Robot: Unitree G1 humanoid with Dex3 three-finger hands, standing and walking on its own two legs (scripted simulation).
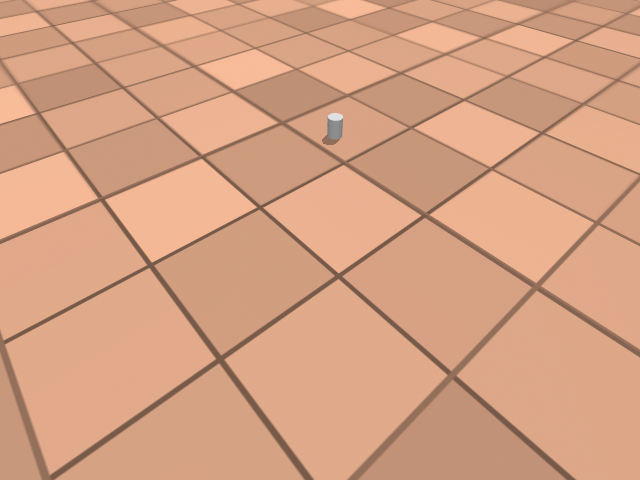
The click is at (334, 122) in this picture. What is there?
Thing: squat round
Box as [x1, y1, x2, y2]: [327, 113, 342, 139]
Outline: 338,113 332,113 328,115 327,135 328,137 334,139 339,138 341,136 342,115
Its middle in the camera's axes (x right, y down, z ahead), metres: +0.10 -0.67 +2.29
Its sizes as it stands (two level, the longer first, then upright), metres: 0.089 0.089 0.122
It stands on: the floor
